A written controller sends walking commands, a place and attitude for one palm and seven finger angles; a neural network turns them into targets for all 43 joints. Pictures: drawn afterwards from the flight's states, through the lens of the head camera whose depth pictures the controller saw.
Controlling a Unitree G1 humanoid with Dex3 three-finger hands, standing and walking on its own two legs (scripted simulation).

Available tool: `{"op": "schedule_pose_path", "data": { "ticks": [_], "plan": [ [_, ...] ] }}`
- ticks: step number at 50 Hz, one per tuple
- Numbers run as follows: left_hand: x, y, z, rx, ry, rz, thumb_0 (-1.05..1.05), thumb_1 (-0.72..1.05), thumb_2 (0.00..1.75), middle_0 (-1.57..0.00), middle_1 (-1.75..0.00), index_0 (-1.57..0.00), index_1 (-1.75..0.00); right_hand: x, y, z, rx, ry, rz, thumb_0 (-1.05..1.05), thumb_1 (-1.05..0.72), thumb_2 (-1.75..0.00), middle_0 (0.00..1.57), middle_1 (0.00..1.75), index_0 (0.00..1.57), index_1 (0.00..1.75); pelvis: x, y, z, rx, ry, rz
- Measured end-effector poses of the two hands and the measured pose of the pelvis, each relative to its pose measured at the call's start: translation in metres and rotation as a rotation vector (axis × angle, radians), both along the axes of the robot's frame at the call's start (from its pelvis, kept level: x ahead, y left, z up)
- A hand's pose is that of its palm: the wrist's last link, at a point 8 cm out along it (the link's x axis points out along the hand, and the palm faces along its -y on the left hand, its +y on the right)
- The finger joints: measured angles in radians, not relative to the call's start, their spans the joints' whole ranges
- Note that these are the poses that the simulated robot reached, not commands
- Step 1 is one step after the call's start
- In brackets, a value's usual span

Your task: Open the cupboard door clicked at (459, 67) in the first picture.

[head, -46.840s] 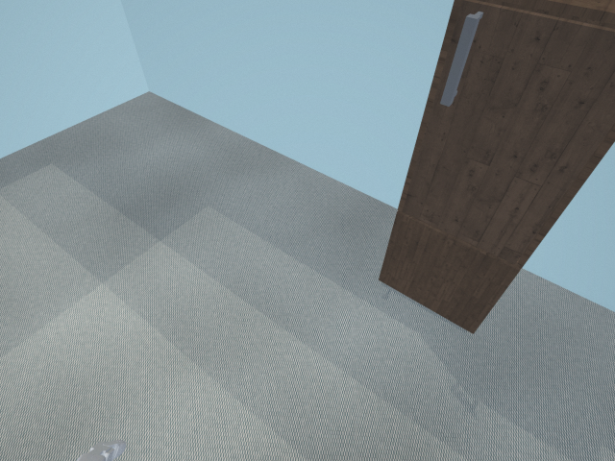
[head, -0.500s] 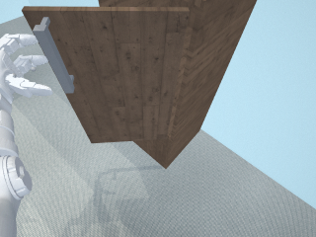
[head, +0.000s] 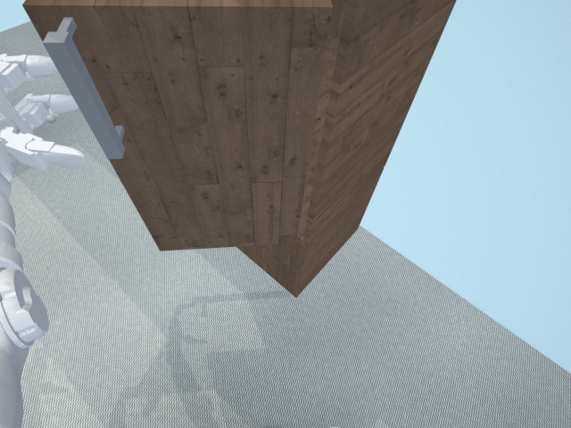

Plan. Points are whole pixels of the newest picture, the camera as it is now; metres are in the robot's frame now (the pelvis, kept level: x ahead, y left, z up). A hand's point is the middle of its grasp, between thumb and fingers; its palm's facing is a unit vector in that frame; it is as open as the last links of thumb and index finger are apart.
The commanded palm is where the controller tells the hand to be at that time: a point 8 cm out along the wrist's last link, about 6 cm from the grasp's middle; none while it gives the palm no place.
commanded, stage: slide the fingers in behind the handle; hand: left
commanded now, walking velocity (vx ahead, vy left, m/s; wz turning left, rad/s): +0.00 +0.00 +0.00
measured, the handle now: (94, 95) +0.52 +0.24 +0.16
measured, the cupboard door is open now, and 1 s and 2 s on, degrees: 46 45 45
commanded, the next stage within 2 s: close the thumb around the handle in 1.60 s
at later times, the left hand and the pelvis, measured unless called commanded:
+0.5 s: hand (78, 114) +0.48 +0.25 +0.16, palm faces +0.04 -1.00 +0.03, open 14.0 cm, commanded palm +0.45 +0.29 +0.16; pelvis +0.00 +0.01 +0.00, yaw +0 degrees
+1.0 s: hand (106, 112) +0.48 +0.21 +0.16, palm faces +0.07 -1.00 +0.00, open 14.0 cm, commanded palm +0.45 +0.26 +0.16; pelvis +0.00 +0.00 +0.00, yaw -1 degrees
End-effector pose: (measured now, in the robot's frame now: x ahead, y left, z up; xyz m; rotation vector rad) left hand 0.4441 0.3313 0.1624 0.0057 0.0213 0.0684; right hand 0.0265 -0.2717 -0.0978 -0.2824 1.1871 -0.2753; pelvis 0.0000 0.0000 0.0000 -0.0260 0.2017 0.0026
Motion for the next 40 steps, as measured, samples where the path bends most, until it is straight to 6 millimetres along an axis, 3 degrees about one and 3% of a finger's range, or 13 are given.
{"op": "schedule_pose_path", "data": {
  "ticks": [12, 28, 40],
  "plan": [
    [0.000, -0.002, -0.001, -0.006, -0.006, 0.000, -0.01, -0.50, 0.30, -0.29, -1.20, -0.27, -1.21, -0.020, 0.001, 0.000, -0.004, 0.047, -0.015, 0.00, -0.91, -0.89, 0.20, 0.30, 0.20, 0.30, -0.003, 0.001, 0.000, -0.002, 0.003, 0.005],
    [0.011, -0.033, -0.001, -0.001, -0.010, -0.014, -0.01, -0.50, 0.30, -0.30, -1.20, -0.29, -1.22, 0.004, 0.014, -0.003, 0.030, -0.049, 0.007, 0.00, -0.91, -0.89, 0.20, 0.30, 0.20, 0.30, -0.001, 0.006, -0.001, -0.001, -0.004, 0.001],
    [0.012, -0.053, -0.001, 0.002, -0.026, -0.037, -0.01, -0.50, 0.30, -0.29, -1.20, -0.30, -1.21, 0.005, 0.015, -0.005, 0.051, -0.051, 0.003, 0.00, -0.91, -0.89, 0.21, 0.30, 0.20, 0.30, 0.002, 0.004, 0.000, 0.001, -0.013, -0.006]
  ]
}}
